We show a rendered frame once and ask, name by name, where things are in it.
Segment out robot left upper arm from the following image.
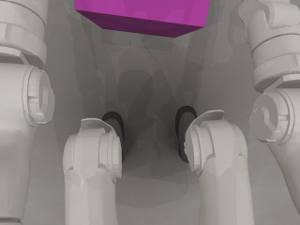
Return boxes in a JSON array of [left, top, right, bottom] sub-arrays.
[[0, 62, 55, 225]]

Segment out robot left forearm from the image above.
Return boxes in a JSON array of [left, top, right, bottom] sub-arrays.
[[0, 0, 49, 69]]

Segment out robot right foot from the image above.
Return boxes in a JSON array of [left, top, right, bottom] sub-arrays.
[[175, 106, 197, 163]]

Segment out robot right upper arm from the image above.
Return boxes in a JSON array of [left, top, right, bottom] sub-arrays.
[[248, 88, 300, 216]]

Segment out robot foot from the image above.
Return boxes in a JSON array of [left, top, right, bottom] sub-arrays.
[[175, 106, 197, 163], [102, 112, 125, 164]]

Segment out robot left foot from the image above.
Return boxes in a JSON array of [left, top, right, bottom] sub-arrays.
[[102, 112, 125, 164]]

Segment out robot right forearm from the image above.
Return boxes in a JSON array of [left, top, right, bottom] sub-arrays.
[[238, 0, 300, 93]]

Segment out carton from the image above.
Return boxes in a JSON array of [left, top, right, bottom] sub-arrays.
[[74, 0, 210, 38]]

